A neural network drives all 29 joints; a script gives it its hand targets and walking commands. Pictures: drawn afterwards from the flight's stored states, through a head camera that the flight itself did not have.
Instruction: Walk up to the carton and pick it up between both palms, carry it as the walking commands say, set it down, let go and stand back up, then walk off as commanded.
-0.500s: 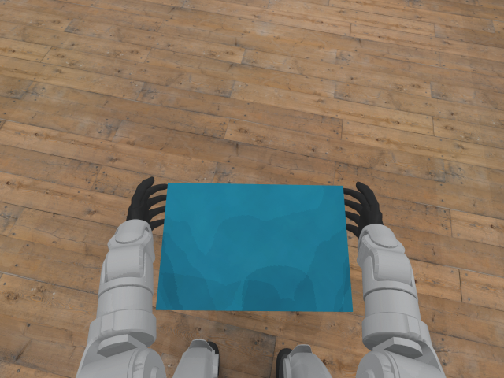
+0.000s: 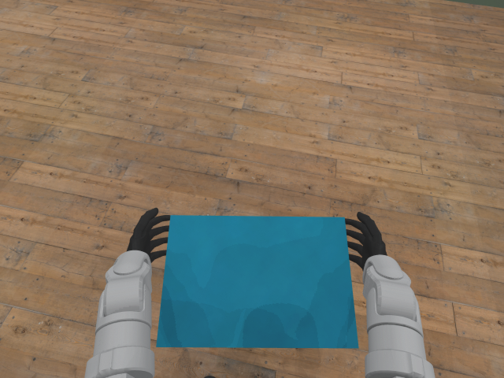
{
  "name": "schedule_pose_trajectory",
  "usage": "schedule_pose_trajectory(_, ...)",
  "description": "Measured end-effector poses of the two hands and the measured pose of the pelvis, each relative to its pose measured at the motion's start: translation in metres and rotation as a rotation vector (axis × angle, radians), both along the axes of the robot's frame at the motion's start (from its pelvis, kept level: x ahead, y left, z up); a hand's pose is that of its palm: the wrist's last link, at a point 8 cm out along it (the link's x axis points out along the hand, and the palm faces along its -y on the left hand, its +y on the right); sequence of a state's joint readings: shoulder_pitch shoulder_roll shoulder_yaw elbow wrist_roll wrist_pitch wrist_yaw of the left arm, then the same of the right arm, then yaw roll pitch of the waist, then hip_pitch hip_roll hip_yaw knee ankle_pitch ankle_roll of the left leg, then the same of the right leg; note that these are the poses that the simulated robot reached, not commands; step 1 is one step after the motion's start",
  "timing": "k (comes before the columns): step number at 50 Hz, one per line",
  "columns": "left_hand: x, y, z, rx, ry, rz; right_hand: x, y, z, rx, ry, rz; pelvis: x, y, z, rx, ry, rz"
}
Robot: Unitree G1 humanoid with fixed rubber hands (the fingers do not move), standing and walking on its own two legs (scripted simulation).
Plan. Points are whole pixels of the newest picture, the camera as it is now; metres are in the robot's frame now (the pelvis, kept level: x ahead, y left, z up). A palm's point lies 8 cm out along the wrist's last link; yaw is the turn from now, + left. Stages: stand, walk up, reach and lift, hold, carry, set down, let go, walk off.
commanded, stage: reach and lift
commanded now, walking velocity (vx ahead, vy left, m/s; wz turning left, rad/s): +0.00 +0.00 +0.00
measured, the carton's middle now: (256, 282) +0.32 +0.00 -0.12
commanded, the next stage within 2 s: hold in 1.52 s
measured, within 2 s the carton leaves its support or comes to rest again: neither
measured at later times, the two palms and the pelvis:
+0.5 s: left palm (128, 246) +0.32 +0.19 +0.05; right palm (394, 252) +0.31 -0.19 +0.05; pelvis +0.02 +0.00 +0.03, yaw -1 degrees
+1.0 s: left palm (126, 246) +0.31 +0.18 +0.07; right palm (404, 253) +0.30 -0.19 +0.07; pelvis +0.03 +0.00 +0.03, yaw -1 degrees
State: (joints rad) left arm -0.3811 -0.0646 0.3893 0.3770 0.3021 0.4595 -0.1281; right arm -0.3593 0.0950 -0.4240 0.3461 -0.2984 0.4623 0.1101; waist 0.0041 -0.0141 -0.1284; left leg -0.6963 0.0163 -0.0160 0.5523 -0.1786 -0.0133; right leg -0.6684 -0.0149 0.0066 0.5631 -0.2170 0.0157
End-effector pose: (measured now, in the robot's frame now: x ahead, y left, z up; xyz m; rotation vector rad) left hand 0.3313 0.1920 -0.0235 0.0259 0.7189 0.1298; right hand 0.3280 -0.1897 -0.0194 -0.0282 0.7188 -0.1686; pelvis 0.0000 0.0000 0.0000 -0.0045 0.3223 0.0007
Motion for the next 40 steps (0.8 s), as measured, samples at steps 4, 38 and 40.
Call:
schedule_pose_trajectory(4, -0.003, -0.002, 0.012, 0.001, -0.009, -0.001, -0.004, -0.001, 0.012, -0.003, -0.01, -0.007, 0.003, 0.0, 0.006, 0.001, -0.039, 0.001)
schedule_pose_trajectory(38, -0.02, -0.007, 0.097, 0.01, -0.104, 0.035, -0.022, -0.003, 0.095, -0.014, -0.102, -0.021, 0.029, -0.004, 0.03, 0.004, -0.368, -0.02)
schedule_pose_trajectory(40, -0.021, -0.007, 0.097, 0.009, -0.099, 0.039, -0.023, -0.002, 0.095, -0.015, -0.096, -0.023, 0.03, -0.004, 0.03, 0.004, -0.38, -0.019)
